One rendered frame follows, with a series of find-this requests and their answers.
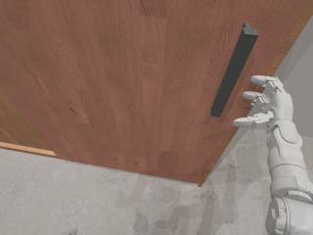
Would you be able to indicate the wardrobe door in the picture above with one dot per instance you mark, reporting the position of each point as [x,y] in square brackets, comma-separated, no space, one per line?
[129,84]
[15,129]

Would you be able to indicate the robot right forearm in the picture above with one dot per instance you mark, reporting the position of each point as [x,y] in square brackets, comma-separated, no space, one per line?
[289,176]

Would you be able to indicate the right robot hand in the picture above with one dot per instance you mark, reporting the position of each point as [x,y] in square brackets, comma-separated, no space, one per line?
[279,107]

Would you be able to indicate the handle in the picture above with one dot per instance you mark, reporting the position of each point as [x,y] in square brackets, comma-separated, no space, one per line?
[237,62]

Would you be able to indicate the robot right upper arm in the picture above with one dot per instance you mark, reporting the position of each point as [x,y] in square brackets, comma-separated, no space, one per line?
[287,216]

